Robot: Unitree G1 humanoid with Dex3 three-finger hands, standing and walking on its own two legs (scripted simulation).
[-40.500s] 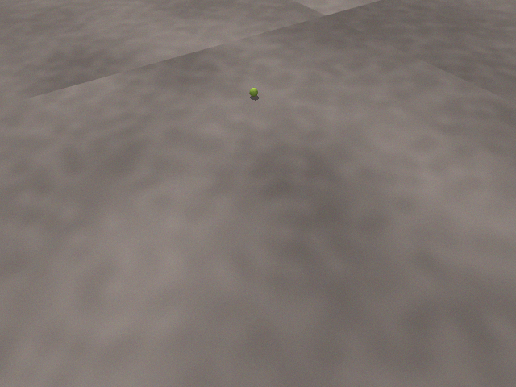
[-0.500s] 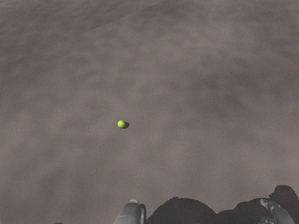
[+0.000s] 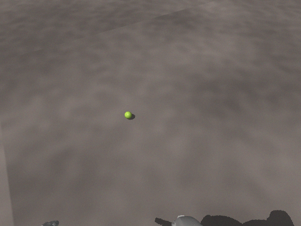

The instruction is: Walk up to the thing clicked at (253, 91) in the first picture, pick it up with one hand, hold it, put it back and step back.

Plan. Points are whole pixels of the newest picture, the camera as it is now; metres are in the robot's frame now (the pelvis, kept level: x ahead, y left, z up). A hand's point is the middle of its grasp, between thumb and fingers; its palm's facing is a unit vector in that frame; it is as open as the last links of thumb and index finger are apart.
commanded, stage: step back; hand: left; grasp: from above
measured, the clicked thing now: (128, 115) +1.03 +0.23 -0.73
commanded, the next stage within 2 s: stand in 0.98 s
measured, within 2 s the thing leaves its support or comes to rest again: neither
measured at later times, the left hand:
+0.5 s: hand out of the picture +0.04 +0.30 -0.15, palm faces -0.05 -0.93 -0.36, open 7.4 cm
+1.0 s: hand (74, 218) +0.17 +0.25 -0.14, palm faces -0.02 -0.95 -0.31, open 7.4 cm
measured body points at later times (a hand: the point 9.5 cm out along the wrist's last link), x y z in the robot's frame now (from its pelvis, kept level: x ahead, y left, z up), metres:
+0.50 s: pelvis -0.02 +0.02 +0.01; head +0.00 +0.04 +0.46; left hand +0.04 +0.35 -0.13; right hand +0.04 -0.29 -0.11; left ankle +0.01 +0.13 -0.73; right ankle -0.01 -0.11 -0.70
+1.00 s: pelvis +0.03 +0.01 +0.01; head +0.04 +0.02 +0.46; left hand +0.17 +0.30 -0.11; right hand +0.09 -0.29 -0.11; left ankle +0.02 +0.13 -0.73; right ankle +0.04 -0.12 -0.73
